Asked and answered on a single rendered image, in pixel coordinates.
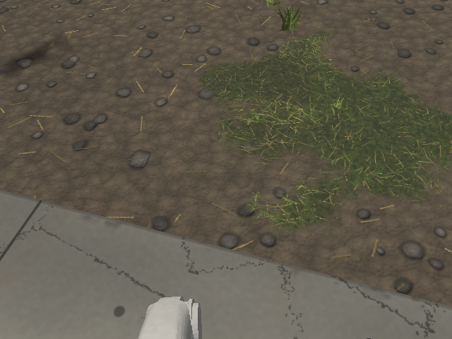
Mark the left robot thigh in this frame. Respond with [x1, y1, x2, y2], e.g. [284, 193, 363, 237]
[138, 297, 202, 339]

